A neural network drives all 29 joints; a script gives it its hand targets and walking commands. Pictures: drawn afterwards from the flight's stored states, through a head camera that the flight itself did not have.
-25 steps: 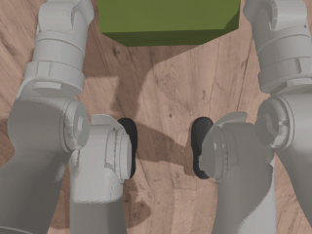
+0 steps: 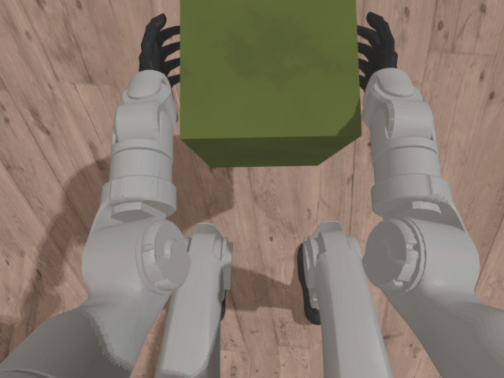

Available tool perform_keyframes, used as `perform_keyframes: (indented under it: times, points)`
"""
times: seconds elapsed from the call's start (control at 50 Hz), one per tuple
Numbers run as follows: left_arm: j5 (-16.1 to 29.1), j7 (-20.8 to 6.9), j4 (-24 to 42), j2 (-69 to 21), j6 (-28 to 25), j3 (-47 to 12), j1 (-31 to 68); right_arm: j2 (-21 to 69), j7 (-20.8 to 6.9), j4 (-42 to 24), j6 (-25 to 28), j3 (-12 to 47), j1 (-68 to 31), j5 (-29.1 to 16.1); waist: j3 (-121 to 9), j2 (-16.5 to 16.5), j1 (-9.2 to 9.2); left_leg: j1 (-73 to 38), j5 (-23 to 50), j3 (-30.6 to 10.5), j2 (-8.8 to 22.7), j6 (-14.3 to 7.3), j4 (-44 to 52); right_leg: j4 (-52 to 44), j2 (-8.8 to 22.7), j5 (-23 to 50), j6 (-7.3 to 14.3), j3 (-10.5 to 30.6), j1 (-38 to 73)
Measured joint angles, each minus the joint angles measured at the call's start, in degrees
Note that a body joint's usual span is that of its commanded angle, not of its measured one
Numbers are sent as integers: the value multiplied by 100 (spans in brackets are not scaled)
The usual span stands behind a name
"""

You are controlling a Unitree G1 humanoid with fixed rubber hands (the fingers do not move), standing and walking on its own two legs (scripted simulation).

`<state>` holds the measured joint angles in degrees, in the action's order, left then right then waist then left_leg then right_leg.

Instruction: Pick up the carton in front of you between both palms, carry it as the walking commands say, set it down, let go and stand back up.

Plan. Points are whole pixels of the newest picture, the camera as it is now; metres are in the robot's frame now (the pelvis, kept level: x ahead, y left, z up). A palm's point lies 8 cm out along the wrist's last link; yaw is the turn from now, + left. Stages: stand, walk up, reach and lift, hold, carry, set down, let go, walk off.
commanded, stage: reach and lift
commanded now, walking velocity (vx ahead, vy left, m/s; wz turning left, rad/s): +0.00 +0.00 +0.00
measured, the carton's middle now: (265, 93) +0.52 +0.00 -0.13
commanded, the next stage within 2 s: none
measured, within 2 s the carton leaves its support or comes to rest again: neither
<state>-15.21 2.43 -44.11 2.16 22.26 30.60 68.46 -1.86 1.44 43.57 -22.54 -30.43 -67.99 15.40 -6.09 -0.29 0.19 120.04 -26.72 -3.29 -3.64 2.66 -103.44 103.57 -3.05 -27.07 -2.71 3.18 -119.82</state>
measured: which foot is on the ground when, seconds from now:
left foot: down 0.00-1.00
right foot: down 0.00-1.00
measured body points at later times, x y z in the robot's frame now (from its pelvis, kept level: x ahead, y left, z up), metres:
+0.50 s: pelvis +0.05 +0.00 +0.13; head +0.23 +0.00 +0.53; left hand +0.49 +0.15 +0.08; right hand +0.49 -0.15 +0.08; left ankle +0.12 +0.13 -0.44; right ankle +0.12 -0.13 -0.44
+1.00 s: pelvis +0.09 +0.00 +0.26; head +0.15 +0.00 +0.70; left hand +0.44 +0.15 +0.24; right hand +0.44 -0.15 +0.24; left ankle +0.12 +0.13 -0.44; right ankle +0.12 -0.13 -0.44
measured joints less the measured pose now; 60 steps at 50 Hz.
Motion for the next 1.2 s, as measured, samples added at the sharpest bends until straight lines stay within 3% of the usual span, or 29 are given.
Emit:
perform_keyframes:
  times: [0.24, 0.52, 0.9, 1.2]
  points:
    - [212, -16, 882, -322, 267, -319, -1014, 291, -23, -901, -291, 350, 1022, -217, -393, 2, -19, -985, -65, 11, 58, -36, 837, -840, 17, -49, 21, 23, 973]
    - [247, -23, 922, -654, 53, -534, -2405, 636, -22, -970, -82, 545, 2433, -243, -797, 12, -14, -3080, -49, -18, 110, -89, 2278, -2286, 76, -32, 88, 15, 3071]
    - [209, -95, 1326, -983, 22, -900, -4035, 937, -73, -1348, -43, 964, 4058, -219, -425, 21, -22, -6525, 446, -3, 191, -168, 4692, -4694, 142, 474, 144, 77, 6500]
    - [165, -158, 2106, -1149, 676, -1305, -5118, 1086, -137, -2086, -687, 1377, 5118, -200, 95, 26, -3, -9664, 1123, -47, 249, -196, 6918, -6915, 222, 1140, 179, 70, 9644]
